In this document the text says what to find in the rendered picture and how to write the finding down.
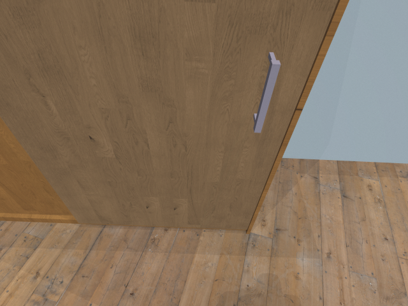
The handle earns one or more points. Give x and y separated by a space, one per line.
271 77

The wardrobe door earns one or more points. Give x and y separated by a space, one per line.
23 188
140 112

